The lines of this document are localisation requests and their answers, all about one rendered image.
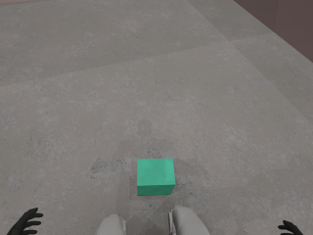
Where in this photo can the robot left thigh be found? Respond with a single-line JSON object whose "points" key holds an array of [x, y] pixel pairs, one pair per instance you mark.
{"points": [[112, 225]]}

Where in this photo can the right robot hand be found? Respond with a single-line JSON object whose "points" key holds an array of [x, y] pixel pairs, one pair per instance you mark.
{"points": [[290, 227]]}

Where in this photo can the left robot hand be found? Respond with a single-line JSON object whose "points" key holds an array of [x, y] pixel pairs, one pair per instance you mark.
{"points": [[23, 222]]}

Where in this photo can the robot right thigh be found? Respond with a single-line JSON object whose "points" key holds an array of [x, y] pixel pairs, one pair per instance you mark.
{"points": [[183, 221]]}

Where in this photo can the carton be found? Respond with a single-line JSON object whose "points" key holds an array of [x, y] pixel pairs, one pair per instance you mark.
{"points": [[155, 177]]}

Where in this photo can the robot thigh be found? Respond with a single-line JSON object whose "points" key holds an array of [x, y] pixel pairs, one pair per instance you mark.
{"points": [[112, 225], [183, 221]]}

